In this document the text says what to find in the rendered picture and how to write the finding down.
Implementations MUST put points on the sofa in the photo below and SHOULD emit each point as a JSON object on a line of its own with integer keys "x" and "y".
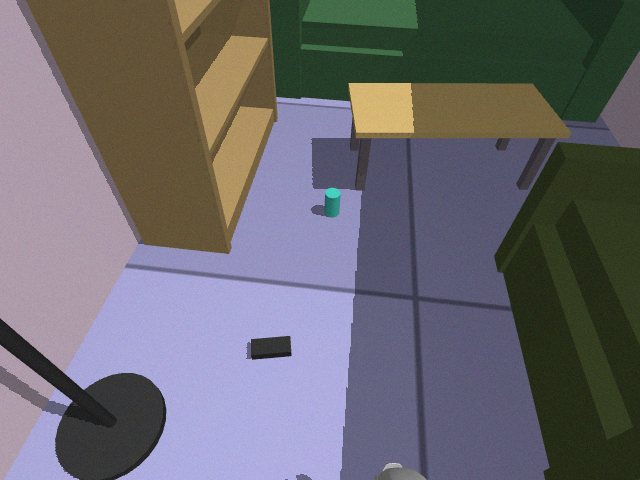
{"x": 575, "y": 52}

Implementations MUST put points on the bookshelf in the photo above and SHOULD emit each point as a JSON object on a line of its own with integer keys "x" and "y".
{"x": 180, "y": 99}

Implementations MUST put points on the armchair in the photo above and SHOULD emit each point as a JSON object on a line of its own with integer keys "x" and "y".
{"x": 571, "y": 264}

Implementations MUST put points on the floor lamp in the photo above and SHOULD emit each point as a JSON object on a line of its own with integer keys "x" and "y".
{"x": 110, "y": 428}

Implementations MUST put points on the coffee table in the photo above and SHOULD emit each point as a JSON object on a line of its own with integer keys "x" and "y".
{"x": 453, "y": 110}

